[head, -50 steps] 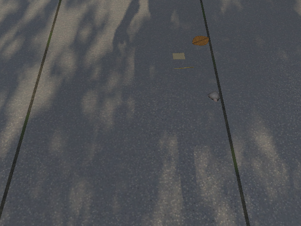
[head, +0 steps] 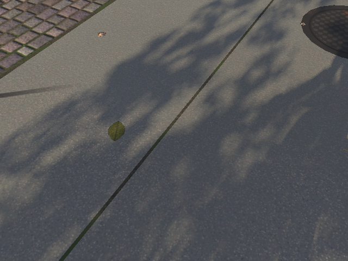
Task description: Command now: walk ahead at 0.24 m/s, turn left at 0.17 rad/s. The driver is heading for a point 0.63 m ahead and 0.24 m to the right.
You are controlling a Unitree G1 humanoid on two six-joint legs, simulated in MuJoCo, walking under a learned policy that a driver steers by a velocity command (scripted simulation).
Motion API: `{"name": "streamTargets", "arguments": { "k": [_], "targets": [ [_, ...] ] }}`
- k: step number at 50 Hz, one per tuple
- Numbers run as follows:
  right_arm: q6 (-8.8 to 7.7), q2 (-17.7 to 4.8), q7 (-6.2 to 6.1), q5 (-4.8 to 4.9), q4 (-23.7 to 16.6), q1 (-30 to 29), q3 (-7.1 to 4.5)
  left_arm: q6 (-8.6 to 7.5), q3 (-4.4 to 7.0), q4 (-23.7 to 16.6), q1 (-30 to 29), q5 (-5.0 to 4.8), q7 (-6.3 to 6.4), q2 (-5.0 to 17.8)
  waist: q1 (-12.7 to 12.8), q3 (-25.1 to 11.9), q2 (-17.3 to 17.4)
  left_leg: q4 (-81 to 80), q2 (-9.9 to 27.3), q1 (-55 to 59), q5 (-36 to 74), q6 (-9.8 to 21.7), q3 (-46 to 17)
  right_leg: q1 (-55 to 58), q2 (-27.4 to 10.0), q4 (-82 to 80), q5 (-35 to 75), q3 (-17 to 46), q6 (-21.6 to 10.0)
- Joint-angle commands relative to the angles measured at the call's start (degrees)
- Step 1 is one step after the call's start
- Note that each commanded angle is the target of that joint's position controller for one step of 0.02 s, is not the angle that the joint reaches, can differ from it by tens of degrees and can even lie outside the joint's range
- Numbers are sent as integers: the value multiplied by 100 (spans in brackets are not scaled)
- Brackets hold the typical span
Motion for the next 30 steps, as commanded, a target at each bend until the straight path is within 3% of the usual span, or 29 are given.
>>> {"name": "streamTargets", "arguments": {
  "k": [1,2,3,4,5,6,7,10,14,16,19,22,23,24,25,26,27,28,29,30],
  "targets": [
    [-90,-1060,12,70,-163,57,-279,-298,113,-395,-186,-46,-72,501,-22,141,752,-1208,1458,-160,-2009,956,-1859,310,98,-985,280,-198,-325],
    [-100,-977,14,76,-151,-10,-242,-360,107,-267,99,-29,-79,439,152,115,643,-1065,1299,-422,-2020,845,-1769,868,143,-1459,620,-240,-435],
    [-136,-756,17,42,-168,-101,-170,-411,118,-157,455,2,-58,482,313,-8,521,-695,1067,-820,-1881,643,-1596,1537,-79,-1602,651,62,-550],
    [-192,-363,33,-13,-265,-326,-54,-447,158,-32,1100,53,-15,737,520,-171,-183,627,602,-1500,-1693,286,-933,2248,-932,-2013,205,1110,-823],
    [-292,-372,21,53,-539,-420,-79,-463,315,69,1343,111,-53,1362,432,19,-1418,1883,-58,-2678,-1691,-51,200,2399,-1887,-2753,-1137,3034,-1562],
    [-371,-875,-11,115,-530,-612,-226,-506,271,10,1272,126,-58,1116,568,463,-1035,2802,254,-3268,-1908,-144,-10,2219,-2196,-3037,-1671,3590,-1910],
    [-431,-925,25,162,-442,-454,-274,-531,187,-29,1090,88,-16,854,419,606,-834,3166,435,-3523,-1438,-129,-151,2254,-1999,-3027,-1739,3249,-1782],
    [-507,-684,115,64,-320,-468,-257,-528,106,-86,943,52,34,701,358,554,-625,3110,769,-3634,-276,-201,57,2386,-1495,-3158,-429,2123,-1396],
    [-545,-300,197,47,-355,-771,-139,-471,82,-52,1070,47,60,688,467,423,-583,2070,741,-2926,712,-441,495,1983,-1040,-3281,1215,971,-1308],
    [-592,-177,238,51,-448,-1099,-84,-430,93,9,1236,16,69,764,574,501,-568,1300,634,-2386,1066,-503,584,1629,-934,-3256,1608,754,-1290],
    [-657,-277,323,96,-511,-1338,-101,-378,146,90,1466,-42,77,948,600,586,-602,647,475,-1819,1266,-503,587,1461,-1083,-3147,1732,861,-1303],
    [-713,-566,340,139,-488,-1108,-201,-334,208,106,1394,-97,96,1074,289,519,-718,261,449,-1293,1082,-311,412,1681,-1343,-2864,2107,1133,-1154],
    [-722,-695,312,139,-413,-779,-268,-315,222,96,1307,-91,101,1112,44,335,-744,127,371,-764,976,-198,467,1668,-1301,-2481,2789,1064,-1060],
    [-713,-894,250,124,-210,-91,-387,-302,190,92,1291,-64,102,1017,-323,-121,-641,-19,275,252,932,-45,565,1501,-1032,-1632,3539,825,-907],
    [-693,-1154,172,73,-28,857,-498,-311,92,-1,1255,26,98,758,-779,-895,-479,198,781,1809,836,188,157,721,-727,-265,3067,616,-685],
    [-637,-1728,117,-116,62,1521,-615,-361,-106,-222,1807,62,108,37,-658,-1980,1032,-39,2384,3856,-453,856,-2163,-1207,92,2004,733,179,-273],
    [-641,-1433,161,-117,68,1513,-512,-442,-84,-208,1921,-128,109,213,-605,-2257,1847,-1122,2805,3570,-1577,1163,-3920,-1826,260,3056,-1073,795,-261],
    [-640,-998,155,-45,101,1089,-376,-433,76,-263,1464,-275,94,712,-541,-1245,1365,-1254,2632,2860,-1958,938,-3121,-2293,-78,3504,-707,812,-298],
    [-631,-787,134,2,120,775,-316,-418,89,-340,1069,-236,87,754,-445,-653,997,-1270,2442,2149,-1359,806,-2249,-2324,-321,3448,-261,606,-341],
    [-637,-624,138,-30,167,492,-274,-402,95,-349,898,-140,86,675,-280,-335,686,-1392,2184,1512,-681,727,-1644,-2125,-489,3203,114,582,-349]
  ]
}}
